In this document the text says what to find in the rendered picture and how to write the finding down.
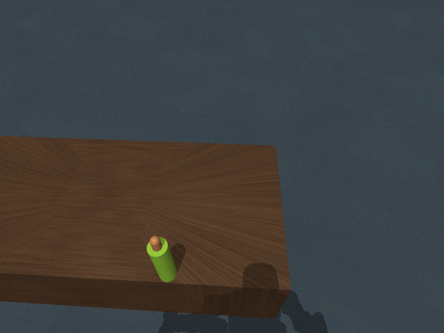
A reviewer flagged bottle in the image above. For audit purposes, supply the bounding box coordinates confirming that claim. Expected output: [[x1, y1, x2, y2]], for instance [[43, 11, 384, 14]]
[[146, 235, 177, 282]]

